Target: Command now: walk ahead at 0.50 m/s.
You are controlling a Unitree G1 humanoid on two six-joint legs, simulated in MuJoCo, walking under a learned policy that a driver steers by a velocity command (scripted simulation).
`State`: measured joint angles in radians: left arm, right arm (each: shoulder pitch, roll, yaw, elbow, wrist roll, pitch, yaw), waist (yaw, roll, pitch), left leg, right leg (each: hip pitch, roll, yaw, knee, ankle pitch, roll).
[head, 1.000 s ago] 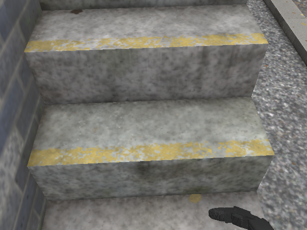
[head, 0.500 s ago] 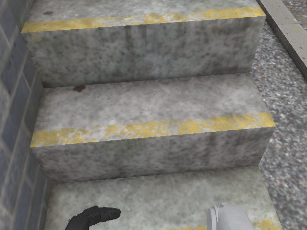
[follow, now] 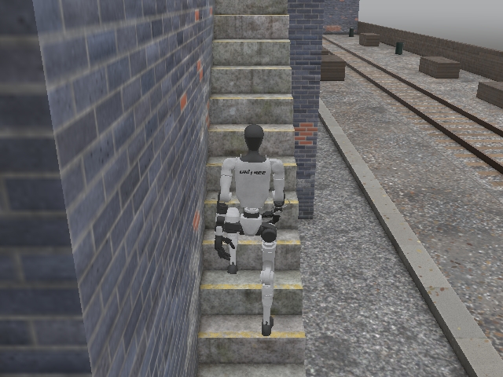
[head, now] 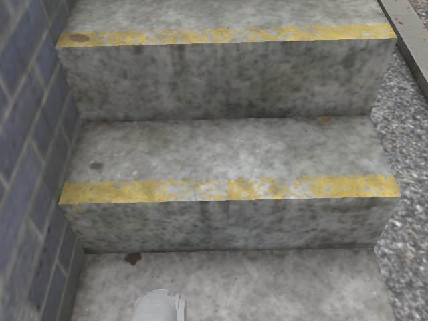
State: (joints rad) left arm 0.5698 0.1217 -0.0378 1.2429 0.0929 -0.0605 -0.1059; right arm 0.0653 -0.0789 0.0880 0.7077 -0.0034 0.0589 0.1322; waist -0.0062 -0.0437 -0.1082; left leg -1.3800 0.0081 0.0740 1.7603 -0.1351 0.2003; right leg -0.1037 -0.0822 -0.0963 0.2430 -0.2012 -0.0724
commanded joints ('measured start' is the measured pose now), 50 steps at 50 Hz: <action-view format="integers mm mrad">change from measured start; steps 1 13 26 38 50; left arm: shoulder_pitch -97 -338 -833 -399 -75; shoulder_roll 339 27 112 50 329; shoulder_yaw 61 -1 -43 47 70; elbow -83 -376 -698 -227 -117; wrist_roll -86 -75 -66 -15 -86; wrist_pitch -66 35 144 -10 -46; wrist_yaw -6 52 2 45 -14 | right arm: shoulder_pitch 47 350 542 297 38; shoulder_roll -136 -44 -381 -49 -178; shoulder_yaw -51 -72 -125 -73 -72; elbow -136 347 448 145 -158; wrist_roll -50 -71 -22 -54 -54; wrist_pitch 38 -104 -204 -93 67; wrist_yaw -7 -7 20 23 -3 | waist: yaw -207 48 118 -100 -172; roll -197 88 357 -29 -200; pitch -98 50 -98 99 -100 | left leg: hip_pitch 473 1091 1173 88 514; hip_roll -121 145 258 -103 -176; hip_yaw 122 -435 -222 -211 185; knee -474 -1348 -1509 593 -553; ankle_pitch -164 -201 1959 -32 -160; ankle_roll -105 79 75 37 -110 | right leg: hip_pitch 58 -1419 -691 -391 95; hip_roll -301 117 196 -68 -279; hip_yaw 97 235 -241 253 118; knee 51 2043 1071 89 81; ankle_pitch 1938 71 -182 -40 2137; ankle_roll -280 -200 -50 -132 -323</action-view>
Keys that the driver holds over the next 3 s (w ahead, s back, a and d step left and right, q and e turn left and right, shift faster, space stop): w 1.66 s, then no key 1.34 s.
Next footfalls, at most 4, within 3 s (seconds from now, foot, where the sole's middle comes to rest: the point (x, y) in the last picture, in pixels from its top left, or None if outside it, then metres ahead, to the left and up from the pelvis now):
0.04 left None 0.19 0.12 -0.59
0.54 right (261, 301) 0.42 -0.07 -0.39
1.00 left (157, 157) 0.66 0.15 -0.18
1.52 right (268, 14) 0.88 -0.10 0.02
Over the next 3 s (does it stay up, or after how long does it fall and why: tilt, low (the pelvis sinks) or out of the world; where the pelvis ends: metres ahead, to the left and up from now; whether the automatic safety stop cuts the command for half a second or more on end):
stays up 1.05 -0.04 1.00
